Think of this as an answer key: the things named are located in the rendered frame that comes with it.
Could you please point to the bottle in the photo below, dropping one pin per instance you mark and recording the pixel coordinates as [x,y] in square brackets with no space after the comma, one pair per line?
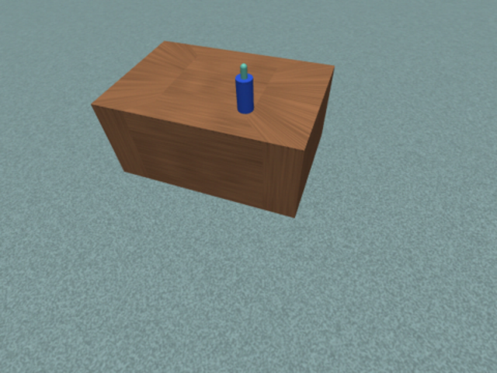
[244,91]

